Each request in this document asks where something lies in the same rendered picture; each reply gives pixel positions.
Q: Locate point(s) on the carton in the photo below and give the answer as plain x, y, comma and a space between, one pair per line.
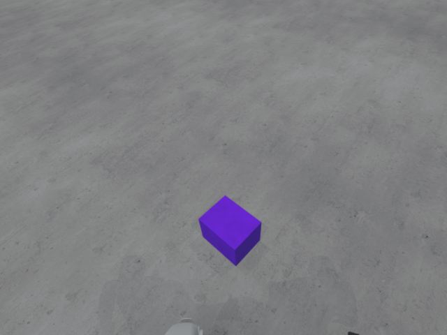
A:
230, 229

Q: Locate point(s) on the left robot shin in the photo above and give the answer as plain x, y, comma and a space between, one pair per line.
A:
187, 320

